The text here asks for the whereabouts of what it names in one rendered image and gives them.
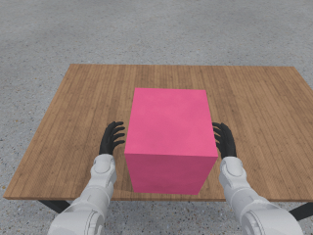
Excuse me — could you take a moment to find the robot right hand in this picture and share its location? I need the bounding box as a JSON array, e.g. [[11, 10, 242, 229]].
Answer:
[[212, 122, 237, 160]]

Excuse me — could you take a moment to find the robot left hand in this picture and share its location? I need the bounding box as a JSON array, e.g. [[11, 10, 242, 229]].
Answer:
[[99, 121, 125, 156]]

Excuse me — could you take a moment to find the robot left upper arm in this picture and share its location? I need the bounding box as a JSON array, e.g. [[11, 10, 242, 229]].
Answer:
[[49, 211, 105, 235]]

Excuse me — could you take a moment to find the robot right upper arm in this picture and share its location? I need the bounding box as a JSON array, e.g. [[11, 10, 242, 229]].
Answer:
[[241, 209, 302, 235]]

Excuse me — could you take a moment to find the table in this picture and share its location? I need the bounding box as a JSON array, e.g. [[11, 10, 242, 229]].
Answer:
[[3, 64, 313, 221]]

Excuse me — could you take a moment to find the robot left forearm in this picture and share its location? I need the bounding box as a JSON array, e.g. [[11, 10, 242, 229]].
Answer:
[[47, 154, 117, 235]]

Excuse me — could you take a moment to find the carton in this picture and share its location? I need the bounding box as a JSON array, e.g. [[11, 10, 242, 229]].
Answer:
[[124, 87, 218, 195]]

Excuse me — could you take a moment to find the robot right forearm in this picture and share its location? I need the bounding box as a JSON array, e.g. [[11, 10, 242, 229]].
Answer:
[[218, 156, 304, 235]]

